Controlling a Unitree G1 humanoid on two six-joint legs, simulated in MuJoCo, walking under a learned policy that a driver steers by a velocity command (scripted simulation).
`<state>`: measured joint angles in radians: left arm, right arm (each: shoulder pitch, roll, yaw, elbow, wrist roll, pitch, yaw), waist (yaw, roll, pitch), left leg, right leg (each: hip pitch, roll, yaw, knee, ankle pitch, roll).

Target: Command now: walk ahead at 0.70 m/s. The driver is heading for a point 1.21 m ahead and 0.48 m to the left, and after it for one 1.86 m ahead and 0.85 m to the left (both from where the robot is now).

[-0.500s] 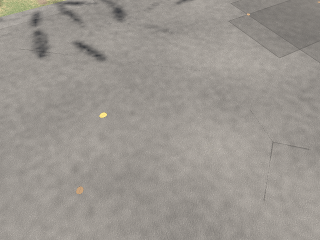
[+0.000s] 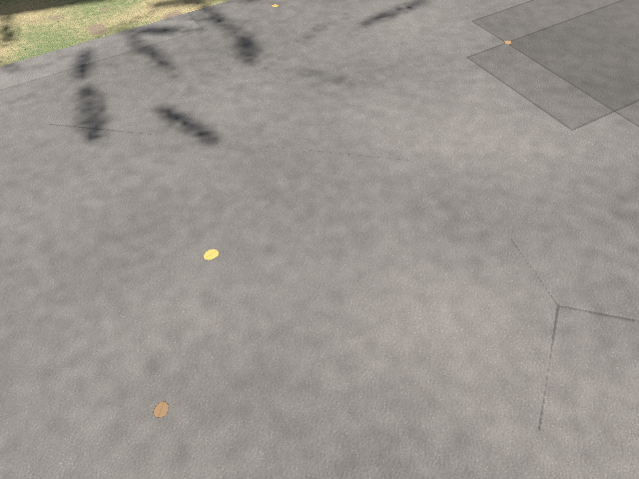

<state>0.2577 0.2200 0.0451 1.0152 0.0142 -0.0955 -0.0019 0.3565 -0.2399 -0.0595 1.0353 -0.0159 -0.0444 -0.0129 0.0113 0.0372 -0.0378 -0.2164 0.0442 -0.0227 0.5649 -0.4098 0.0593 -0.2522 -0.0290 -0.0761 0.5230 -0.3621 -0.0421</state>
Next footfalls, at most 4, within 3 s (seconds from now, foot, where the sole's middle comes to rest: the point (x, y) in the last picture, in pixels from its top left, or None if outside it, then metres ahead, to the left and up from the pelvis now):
0.44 left None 0.44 0.08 -0.77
0.90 right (299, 322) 0.92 0.12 -0.77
1.28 left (160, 303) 0.99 0.49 -0.77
1.74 right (247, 264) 1.12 0.27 -0.77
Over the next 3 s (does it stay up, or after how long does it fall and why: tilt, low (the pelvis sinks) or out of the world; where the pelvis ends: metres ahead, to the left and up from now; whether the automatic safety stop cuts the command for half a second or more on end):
stays up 1.40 0.56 -0.01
